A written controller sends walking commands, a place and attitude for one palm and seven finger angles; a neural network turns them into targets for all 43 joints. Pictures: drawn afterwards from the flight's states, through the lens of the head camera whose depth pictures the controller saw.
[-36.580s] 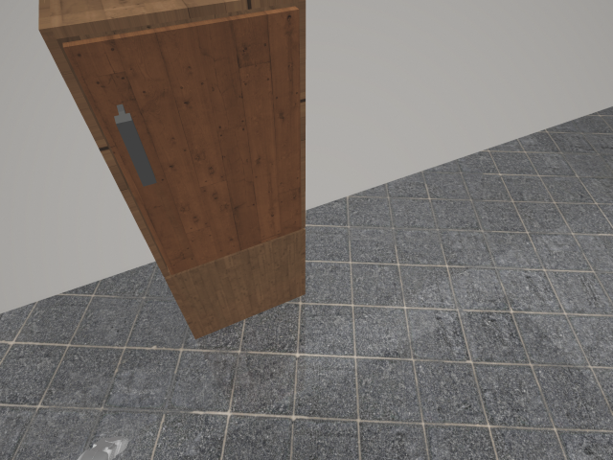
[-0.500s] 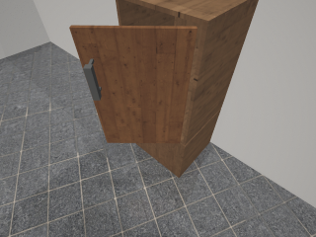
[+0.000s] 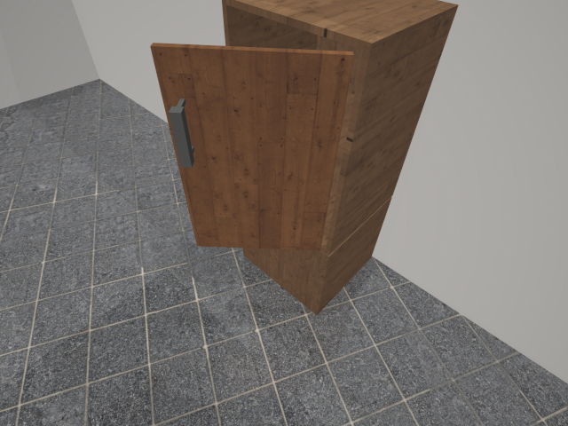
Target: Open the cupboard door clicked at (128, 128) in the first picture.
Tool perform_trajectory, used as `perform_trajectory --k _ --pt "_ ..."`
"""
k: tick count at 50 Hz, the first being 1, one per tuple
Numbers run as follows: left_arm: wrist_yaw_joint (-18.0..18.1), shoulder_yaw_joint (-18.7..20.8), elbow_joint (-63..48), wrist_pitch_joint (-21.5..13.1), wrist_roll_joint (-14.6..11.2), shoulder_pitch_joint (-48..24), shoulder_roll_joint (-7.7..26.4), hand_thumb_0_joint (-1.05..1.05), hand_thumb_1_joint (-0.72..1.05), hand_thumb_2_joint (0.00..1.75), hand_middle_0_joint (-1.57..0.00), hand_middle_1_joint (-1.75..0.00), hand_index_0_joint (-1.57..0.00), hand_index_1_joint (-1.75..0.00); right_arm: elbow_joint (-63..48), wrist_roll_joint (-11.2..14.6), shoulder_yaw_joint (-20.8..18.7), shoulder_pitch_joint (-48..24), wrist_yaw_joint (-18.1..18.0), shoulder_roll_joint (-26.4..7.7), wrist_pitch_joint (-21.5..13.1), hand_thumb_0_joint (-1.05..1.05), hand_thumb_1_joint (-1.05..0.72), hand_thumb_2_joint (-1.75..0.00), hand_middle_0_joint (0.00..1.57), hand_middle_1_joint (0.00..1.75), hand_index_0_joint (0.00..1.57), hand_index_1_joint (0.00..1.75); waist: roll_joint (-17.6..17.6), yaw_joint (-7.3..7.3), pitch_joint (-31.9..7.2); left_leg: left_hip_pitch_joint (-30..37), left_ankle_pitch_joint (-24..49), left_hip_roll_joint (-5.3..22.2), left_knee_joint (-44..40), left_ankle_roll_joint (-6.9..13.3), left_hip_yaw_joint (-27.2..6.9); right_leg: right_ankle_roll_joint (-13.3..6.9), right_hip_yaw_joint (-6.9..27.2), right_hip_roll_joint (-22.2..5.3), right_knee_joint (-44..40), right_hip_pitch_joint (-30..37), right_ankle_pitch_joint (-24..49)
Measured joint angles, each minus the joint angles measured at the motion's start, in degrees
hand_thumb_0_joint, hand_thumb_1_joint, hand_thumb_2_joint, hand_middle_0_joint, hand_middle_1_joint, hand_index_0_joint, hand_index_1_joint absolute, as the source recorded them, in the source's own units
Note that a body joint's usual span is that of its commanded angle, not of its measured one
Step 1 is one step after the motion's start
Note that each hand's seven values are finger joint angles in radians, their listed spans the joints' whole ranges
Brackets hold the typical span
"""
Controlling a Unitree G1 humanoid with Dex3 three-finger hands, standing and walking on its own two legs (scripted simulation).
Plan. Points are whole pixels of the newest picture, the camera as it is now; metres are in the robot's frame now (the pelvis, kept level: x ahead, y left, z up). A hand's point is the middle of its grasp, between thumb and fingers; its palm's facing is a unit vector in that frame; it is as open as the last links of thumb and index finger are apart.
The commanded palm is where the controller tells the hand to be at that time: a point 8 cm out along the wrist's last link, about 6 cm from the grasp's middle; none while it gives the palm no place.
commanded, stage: shuffle to correct the standing spot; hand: left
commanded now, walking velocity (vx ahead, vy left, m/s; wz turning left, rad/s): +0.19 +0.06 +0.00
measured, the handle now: (184, 133) +0.67 +0.26 +0.07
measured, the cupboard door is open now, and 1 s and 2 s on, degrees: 41 41 41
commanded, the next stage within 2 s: come to a stop and stand still in 0.68 s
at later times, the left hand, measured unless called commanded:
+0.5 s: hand out of the picture +0.01 +0.19 -0.19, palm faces +0.10 -0.99 -0.12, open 7.4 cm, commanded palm none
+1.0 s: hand (175, 353) +0.29 +0.22 -0.17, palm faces +0.02 -0.98 -0.19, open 7.3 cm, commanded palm none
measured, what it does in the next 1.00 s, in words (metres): walks ahead: right foot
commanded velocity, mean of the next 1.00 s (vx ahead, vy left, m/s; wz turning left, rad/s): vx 0.09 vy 0.01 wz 0.03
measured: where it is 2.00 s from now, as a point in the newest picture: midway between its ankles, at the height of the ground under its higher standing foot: outside the picture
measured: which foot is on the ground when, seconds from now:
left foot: down 0.00-0.96, up 0.98-1.00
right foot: down 0.00-0.54, up 0.56-0.94, down 0.96-1.00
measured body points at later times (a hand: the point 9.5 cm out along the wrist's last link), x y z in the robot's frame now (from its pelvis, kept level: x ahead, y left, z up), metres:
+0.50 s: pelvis +0.05 +0.04 -0.01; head +0.04 +0.05 +0.44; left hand +0.00 +0.24 -0.18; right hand +0.00 -0.17 -0.17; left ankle +0.04 +0.12 -0.74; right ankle +0.05 -0.12 -0.74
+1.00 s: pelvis +0.17 +0.05 -0.02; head +0.20 +0.05 +0.43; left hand +0.29 +0.27 -0.16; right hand +0.06 -0.14 -0.17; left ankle +0.06 +0.12 -0.72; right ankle +0.26 -0.06 -0.74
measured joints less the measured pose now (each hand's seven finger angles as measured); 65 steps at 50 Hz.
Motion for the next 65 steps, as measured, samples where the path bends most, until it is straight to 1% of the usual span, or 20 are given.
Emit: perform_trajectory --k 6,13,17,21,24,26,28,30,32,35,39,43,46,48,51,54,58,62,63,65 --pt "0.45 0.17 1.47 0.73 0.16 3.75 -2.9 0.01 0.91 0.9 -0.2 -0.3 -0.2 -0.3 2.8 -0.21 0.24 4.41 -0.13 2.85 1.13 0.01 -0.91 -0.9 0.2 0.3 0.2 0.3 0.25 -0.07 -0.63 -1.42 -4.41 -0.04 1.79 0.69 0.05 0.27 0.41 0.2 0.85 -0.95 -5.43" --pt "-0.13 0.69 2.72 1.14 0.37 7.2 -6.71 0.01 0.91 0.9 -0.2 -0.3 -0.2 -0.3 4.3 0.0 -0.01 8.23 -0.61 6.15 0.61 0.01 -0.91 -0.9 0.2 0.3 0.2 0.3 -0.12 -0.48 0.36 -1.2 -2.82 -0.51 3.18 2.16 1.23 -0.78 1.71 -0.18 5.32 -2.12 -11.11" --pt "-0.24 1.05 2.97 0.46 0.62 8.37 -8.11 0.01 0.91 0.9 -0.2 -0.3 -0.2 -0.3 5.02 0.4 -0.24 9.16 -0.86 7.64 0.22 0.01 -0.9 -0.9 0.2 0.3 0.21 0.3 -0.41 -0.43 0.67 -0.11 -4.53 -1.01 4.07 2.53 2.01 -1.57 1.73 -0.46 6.23 -1.32 -9.84" --pt "0.09 1.42 2.61 -0.94 0.45 9.03 -9.36 0.01 0.91 0.9 -0.2 -0.3 -0.2 -0.3 4.88 0.62 -0.32 9.27 -1.01 8.34 -0.18 0.01 -0.9 -0.9 0.2 0.3 0.21 0.3 0.36 -0.05 0.61 -0.41 -7.26 -1.2 7.17 2.51 1.54 0.01 1.75 -0.61 6.09 -0.31 -5.71" --pt "0.66 1.84 2.36 -1.8 0.26 9.41 -10.18 0.01 0.91 0.9 -0.2 -0.3 -0.2 -0.3 4.23 0.52 -0.72 7.97 -0.72 8.2 -0.04 0.01 -0.91 -0.9 0.2 0.3 0.21 0.3 1.22 0.37 0.42 -3.32 -11.06 -0.42 12.93 2.35 1.77 1.54 0.61 -0.68 6.6 0.2 -7.24" --pt "0.91 2.14 2.28 -1.66 0.37 9.92 -10.32 0.01 0.91 0.9 -0.2 -0.3 -0.2 -0.3 3.2 0.46 -1.04 6.74 -0.51 8.0 -0.44 0.01 -0.91 -0.9 0.2 0.3 0.2 0.3 0.8 0.52 0.17 -3.79 -10.78 -0.18 11.42 2.4 2.44 1.66 0.58 -1.11 7.37 0.15 -8.5" --pt "0.95 2.38 2.83 -0.67 0.48 10.2 -10.11 0.01 0.91 0.9 -0.2 -0.3 -0.2 -0.3 2.1 0.3 -1.26 5.59 -0.68 8.07 -1.77 0.01 -0.91 -0.9 0.2 0.3 0.2 0.3 -0.72 0.51 0.03 -2.88 -8.73 -1.05 10.63 3.44 4.17 0.35 1.92 -2.01 11.58 -1.35 -12.47" --pt "0.8 2.48 3.61 0.56 0.69 9.96 -10.13 0.01 0.91 0.9 -0.2 -0.3 -0.2 -0.3 1.07 0.01 -1.31 5.14 -1.23 8.05 -3.26 0.01 -0.91 -0.9 0.2 0.3 0.2 0.3 -0.93 0.18 -0.44 -0.98 -9.53 -1.27 8.99 4.45 5.87 -0.93 2.51 -1.49 21.3 -5.32 -16.28" --pt "0.42 2.64 3.72 0.74 0.84 8.9 -9.8 0.01 0.91 0.9 -0.2 -0.3 -0.2 -0.3 0.61 0.01 -0.99 5.45 -1.76 8.29 -4.39 0.01 -0.91 -0.9 0.2 0.3 0.2 0.3 -0.71 -0.56 -0.75 1.53 -8.8 -1.6 5.1 4.85 6.71 -1.51 1.73 -1.27 29.89 -9.6 -14.7" --pt "-0.03 2.97 2.32 -0.07 0.69 5.86 -8.62 0.01 0.91 0.9 -0.2 -0.3 -0.2 -0.3 1.13 0.01 -0.13 6.75 -2.17 9.35 -5.52 0.0 -0.91 -0.9 0.2 0.3 0.2 0.3 -0.74 -1.11 -0.3 5.24 -6.47 -2.31 -1.37 5.14 6.62 -1.02 0.02 -1.62 34.73 -14.27 -10.85" --pt "0.14 3.57 0.3 -0.28 0.56 1.35 -6.16 0.03 0.94 0.9 -0.2 -0.3 -0.2 -0.3 2.94 0.02 0.72 9.02 -2.54 10.86 -5.8 0.0 -0.91 -0.9 0.2 0.3 0.2 0.3 -0.53 -1.43 1.04 9.06 -4.9 -2.69 -7.01 4.92 5.62 -0.67 -1.6 -1.75 30.57 -17.09 -6.57" --pt "-0.07 3.39 -1.66 -0.54 0.16 -3.31 -5.56 0.03 0.94 0.9 -0.2 -0.3 -0.19 -0.3 4.94 -0.27 0.88 10.94 -2.86 11.42 -4.99 0.0 -0.91 -0.9 0.2 0.3 0.21 0.3 0.2 -2.22 2.84 11.54 -5.76 -3.14 -8.42 4.59 4.43 -1.26 -2.36 -1.26 20.65 -16.33 -4.06" --pt "0.41 2.6 -2.78 -1.05 0.0 -6.09 -6.04 0.02 0.93 0.9 -0.19 -0.3 -0.19 -0.3 6.19 -0.02 0.77 12.04 -3.08 11.37 -3.75 0.0 -0.9 -0.9 0.2 0.3 0.21 0.3 0.67 -2.88 4.16 12.31 -8.54 -3.21 -5.37 4.04 3.53 -1.83 -2.93 0.19 11.17 -12.43 -0.13" --pt "0.79 2.05 -3.64 -1.94 0.06 -6.76 -6.2 0.02 0.93 0.9 -0.19 -0.3 -0.19 -0.3 6.71 0.67 0.43 13.15 -2.97 11.51 -2.81 0.01 -0.9 -0.9 0.2 0.3 0.21 0.3 -0.28 -2.9 4.13 10.28 -11.46 -3.91 2.08 3.01 2.98 -3.09 -2.74 -0.03 6.31 -8.63 7.75" --pt "1.63 1.51 -3.9 -2.66 -0.06 -7.93 -8.04 0.01 0.92 0.9 -0.2 -0.3 -0.19 -0.3 6.34 1.47 -1.04 11.01 -3.06 10.0 -0.76 0.01 -0.9 -0.9 0.2 0.3 0.21 0.3 1.6 -3.18 5.28 1.32 -17.95 -2.93 22.13 0.84 0.44 -3.44 -4.32 0.16 8.58 -7.53 -0.68" --pt "2.17 1.26 -4.03 -1.68 0.07 -8.6 -9.45 0.01 0.92 0.9 -0.2 -0.3 -0.2 -0.3 4.56 1.34 -2.23 6.32 -3.05 8.34 0.96 0.01 -0.91 -0.9 0.2 0.3 0.21 0.3 2.48 -3.33 6.81 -6.04 -20.34 -1.33 31.01 -0.24 -0.26 -2.5 -5.05 0.13 8.41 -7.28 -1.13" --pt "2.54 2.59 -4.93 -0.12 0.16 -9.09 -8.93 -0.01 0.93 0.9 -0.2 -0.3 -0.2 -0.3 0.95 1.05 -2.95 1.19 -2.27 7.56 0.95 0.01 -0.91 -0.9 0.2 0.3 0.2 0.3 0.91 -2.51 7.15 -10.43 -17.01 0.89 27.88 -1.11 -0.28 -2.11 -4.74 -0.58 8.59 -8.76 0.11" --pt "1.89 3.09 -5.34 1.56 0.46 -8.01 -7.19 -0.01 0.93 0.9 -0.2 -0.3 -0.2 -0.3 -2.0 0.61 -3.22 -1.36 -1.82 7.11 0.16 0.0 -0.91 -0.9 0.2 0.3 0.2 0.3 -0.95 -1.54 5.74 -7.5 -9.76 1.34 16.48 -0.88 0.98 -0.81 -3.24 -1.66 11.76 -11.51 -0.13" --pt "1.77 3.27 -5.21 2.15 0.3 -7.54 -6.63 -0.01 0.93 0.9 -0.2 -0.3 -0.2 -0.3 -2.39 0.41 -3.24 -1.66 -1.75 7.38 -0.1 0.0 -0.91 -0.9 0.2 0.3 0.2 0.3 -1.96 -1.3 5.47 -7.35 -9.12 0.66 16.17 0.07 1.76 -0.69 -2.13 -2.09 13.67 -12.39 -3.06" --pt "1.66 3.56 -4.75 3.4 0.02 -6.07 -6.01 0.0 0.92 0.9 -0.2 -0.3 -0.2 -0.3 -3.27 -0.31 -2.87 -1.4 -1.68 7.82 -0.3 0.0 -0.91 -0.9 0.2 0.3 0.2 0.3 -2.28 -1.03 4.19 -7.28 -8.46 0.41 15.31 1.75 2.59 -0.38 1.12 -0.53 19.56 -14.55 -11.38"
